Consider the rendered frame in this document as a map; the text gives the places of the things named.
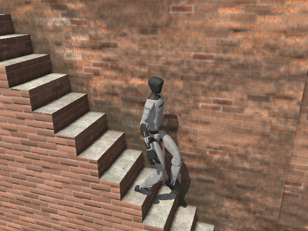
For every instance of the stairs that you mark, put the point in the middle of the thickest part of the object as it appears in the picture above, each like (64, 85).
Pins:
(60, 168)

